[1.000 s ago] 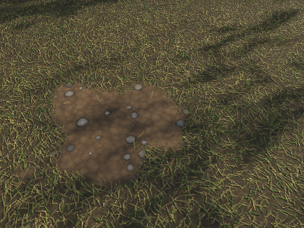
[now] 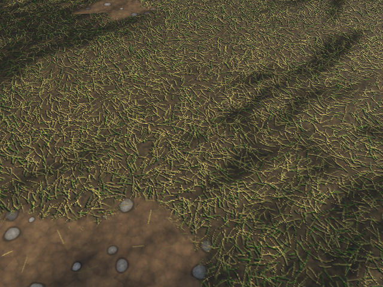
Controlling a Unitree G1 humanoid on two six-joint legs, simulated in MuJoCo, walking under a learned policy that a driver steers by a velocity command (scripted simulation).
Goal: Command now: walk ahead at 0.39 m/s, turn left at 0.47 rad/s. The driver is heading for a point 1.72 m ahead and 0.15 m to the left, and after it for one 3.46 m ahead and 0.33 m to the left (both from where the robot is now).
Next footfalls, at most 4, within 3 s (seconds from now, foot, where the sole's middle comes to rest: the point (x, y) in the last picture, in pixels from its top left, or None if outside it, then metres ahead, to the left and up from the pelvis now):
0.34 right None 0.33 -0.11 -0.76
0.66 left None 0.19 0.11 -0.76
2.24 left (141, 232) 0.64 0.22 -0.76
2.80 right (188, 154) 0.99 0.06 -0.76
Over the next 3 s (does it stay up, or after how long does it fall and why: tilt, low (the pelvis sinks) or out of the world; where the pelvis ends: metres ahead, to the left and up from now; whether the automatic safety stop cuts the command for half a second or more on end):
stays up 0.93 0.12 0.02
